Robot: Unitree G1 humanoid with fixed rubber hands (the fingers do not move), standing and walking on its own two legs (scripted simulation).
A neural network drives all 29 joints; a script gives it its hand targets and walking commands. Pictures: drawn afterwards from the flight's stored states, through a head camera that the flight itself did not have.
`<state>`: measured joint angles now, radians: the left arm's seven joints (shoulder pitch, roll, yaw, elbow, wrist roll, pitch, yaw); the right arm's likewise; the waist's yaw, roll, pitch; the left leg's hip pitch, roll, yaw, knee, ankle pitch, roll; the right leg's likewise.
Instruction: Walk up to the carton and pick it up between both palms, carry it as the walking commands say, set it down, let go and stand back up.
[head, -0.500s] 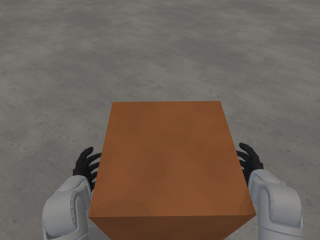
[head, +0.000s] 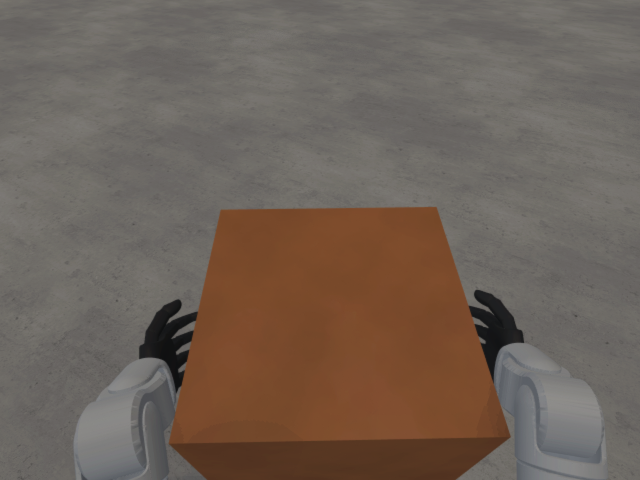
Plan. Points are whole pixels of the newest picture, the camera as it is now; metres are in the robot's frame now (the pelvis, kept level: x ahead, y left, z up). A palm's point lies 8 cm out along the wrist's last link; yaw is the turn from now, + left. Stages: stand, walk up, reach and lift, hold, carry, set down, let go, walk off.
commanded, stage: carry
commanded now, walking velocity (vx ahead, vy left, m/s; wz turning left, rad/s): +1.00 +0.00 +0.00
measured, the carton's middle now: (330, 351) +0.29 +0.00 +0.01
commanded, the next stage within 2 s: none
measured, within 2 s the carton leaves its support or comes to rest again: neither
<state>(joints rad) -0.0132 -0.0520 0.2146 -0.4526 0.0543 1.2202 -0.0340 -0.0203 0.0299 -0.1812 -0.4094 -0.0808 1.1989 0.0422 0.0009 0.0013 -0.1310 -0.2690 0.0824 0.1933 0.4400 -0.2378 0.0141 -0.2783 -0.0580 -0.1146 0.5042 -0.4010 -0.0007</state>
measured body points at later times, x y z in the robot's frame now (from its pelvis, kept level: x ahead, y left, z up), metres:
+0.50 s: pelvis +0.25 +0.03 +0.00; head +0.26 +0.05 +0.45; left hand +0.51 +0.21 +0.06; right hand +0.48 -0.18 +0.07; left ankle +0.13 +0.12 -0.74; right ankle +0.27 -0.12 -0.68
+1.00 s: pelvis +0.72 +0.03 -0.01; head +0.74 +0.03 +0.44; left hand +0.95 +0.23 +0.06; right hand +0.98 -0.15 +0.06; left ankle +0.89 +0.16 -0.72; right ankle +0.54 -0.10 -0.74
